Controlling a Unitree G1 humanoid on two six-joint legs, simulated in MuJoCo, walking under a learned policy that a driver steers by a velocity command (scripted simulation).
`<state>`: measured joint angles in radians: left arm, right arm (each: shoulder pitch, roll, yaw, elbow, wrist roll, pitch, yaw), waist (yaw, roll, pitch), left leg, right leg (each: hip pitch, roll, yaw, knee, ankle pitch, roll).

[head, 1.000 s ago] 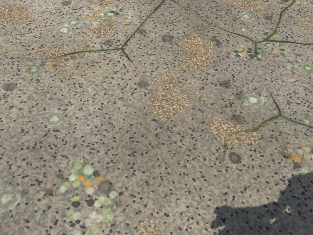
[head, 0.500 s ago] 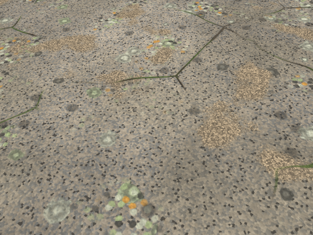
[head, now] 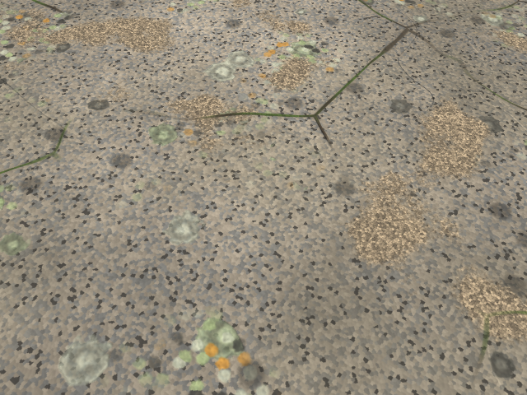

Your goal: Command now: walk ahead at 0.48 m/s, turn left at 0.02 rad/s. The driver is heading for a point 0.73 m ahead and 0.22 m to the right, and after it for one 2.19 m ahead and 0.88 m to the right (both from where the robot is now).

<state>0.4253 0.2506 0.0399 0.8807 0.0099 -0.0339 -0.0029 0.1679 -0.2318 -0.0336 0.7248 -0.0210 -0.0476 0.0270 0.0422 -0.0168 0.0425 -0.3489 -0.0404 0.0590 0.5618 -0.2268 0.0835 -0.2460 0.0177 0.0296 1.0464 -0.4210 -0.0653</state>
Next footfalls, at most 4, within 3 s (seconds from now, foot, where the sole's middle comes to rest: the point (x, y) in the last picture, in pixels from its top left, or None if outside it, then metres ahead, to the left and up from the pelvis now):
0.62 right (314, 391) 0.55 -0.12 -0.96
1.04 left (271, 307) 0.80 0.01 -0.96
1.56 right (371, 280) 0.92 -0.31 -0.96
2.14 left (392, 202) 1.26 -0.42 -0.96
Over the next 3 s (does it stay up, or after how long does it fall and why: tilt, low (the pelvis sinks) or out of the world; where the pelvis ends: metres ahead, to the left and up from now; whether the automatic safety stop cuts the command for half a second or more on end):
stays up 1.38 -0.71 -0.18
